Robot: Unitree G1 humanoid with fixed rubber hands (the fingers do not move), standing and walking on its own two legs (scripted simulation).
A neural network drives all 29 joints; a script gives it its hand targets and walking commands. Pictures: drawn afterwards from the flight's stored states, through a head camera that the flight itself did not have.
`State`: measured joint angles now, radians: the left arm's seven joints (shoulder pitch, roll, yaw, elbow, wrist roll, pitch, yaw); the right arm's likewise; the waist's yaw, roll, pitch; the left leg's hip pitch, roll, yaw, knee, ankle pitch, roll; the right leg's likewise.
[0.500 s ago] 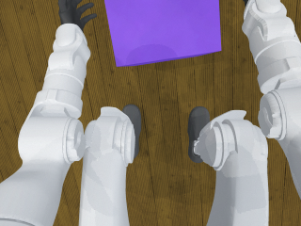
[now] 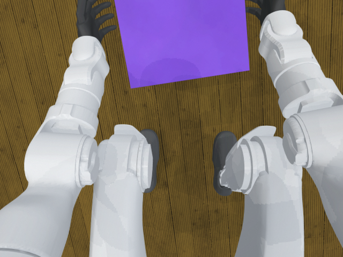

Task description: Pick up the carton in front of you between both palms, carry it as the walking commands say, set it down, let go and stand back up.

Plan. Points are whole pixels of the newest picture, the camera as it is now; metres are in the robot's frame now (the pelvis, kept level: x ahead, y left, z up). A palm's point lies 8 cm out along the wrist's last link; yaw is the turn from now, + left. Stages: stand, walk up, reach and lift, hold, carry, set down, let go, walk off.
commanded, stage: reach and lift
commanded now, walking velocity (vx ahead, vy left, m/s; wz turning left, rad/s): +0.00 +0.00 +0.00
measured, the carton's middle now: (180, 35) +0.51 +0.01 -0.25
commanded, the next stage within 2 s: none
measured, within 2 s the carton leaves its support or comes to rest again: leaves its support in 0.46 s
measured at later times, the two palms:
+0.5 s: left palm (96, 23) +0.51 +0.17 -0.15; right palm (261, 11) +0.53 -0.14 -0.17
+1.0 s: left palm out of the picture +0.47 +0.17 +0.06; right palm out of the picture +0.49 -0.12 +0.05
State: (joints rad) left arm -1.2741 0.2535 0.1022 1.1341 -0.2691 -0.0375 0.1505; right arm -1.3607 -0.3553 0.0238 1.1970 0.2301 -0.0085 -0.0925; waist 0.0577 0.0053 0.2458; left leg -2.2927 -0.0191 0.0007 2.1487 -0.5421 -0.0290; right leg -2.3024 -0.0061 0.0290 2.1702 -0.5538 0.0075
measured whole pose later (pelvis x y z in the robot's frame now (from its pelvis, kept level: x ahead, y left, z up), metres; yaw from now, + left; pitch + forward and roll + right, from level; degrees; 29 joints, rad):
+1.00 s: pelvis +0.00 +0.00 +0.11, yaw +0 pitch +42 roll +1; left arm -0.95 -0.03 0.53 0.68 0.18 0.32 0.05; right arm -1.03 -0.02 -0.40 0.80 -0.23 0.32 -0.06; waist 0.06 0.00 -0.19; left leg -2.03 -0.07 -0.05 1.79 -0.50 -0.05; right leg -2.03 0.07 0.04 1.81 -0.51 0.02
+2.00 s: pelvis +0.09 +0.00 +0.37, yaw -1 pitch +11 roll +0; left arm -0.33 -0.15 0.33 0.49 0.20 0.40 0.03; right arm -0.33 0.13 -0.28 0.51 -0.20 0.41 -0.04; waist 0.02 0.00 -0.14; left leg -0.61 -0.03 -0.07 0.76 -0.33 -0.01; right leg -0.61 0.04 0.07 0.76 -0.34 0.00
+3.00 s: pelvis +0.10 +0.00 +0.40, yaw -1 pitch -6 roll +0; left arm -0.29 -0.16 0.26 0.31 0.29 0.66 -0.01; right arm -0.27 0.15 -0.24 0.31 -0.28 0.67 0.01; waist 0.00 0.00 0.02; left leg -0.10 -0.02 -0.07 0.40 -0.21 0.00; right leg -0.09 0.02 0.07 0.40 -0.21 0.00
